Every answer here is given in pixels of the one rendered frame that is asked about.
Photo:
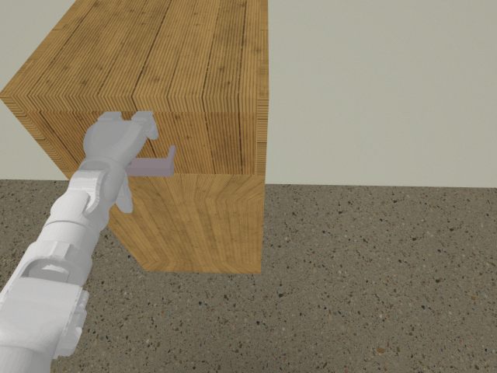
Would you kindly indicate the handle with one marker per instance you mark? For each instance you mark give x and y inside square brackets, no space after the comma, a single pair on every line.
[152,166]

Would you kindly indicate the left robot forearm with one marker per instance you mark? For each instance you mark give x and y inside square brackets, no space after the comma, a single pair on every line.
[64,248]

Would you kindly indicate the drawer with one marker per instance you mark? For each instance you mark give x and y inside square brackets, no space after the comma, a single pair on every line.
[206,142]

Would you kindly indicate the robot left hand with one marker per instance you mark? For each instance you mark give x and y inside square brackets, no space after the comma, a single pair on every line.
[120,140]

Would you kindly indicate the cabinet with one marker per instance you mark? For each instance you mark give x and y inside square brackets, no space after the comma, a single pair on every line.
[164,56]

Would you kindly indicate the robot left upper arm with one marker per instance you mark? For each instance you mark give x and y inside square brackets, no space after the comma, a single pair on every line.
[39,321]

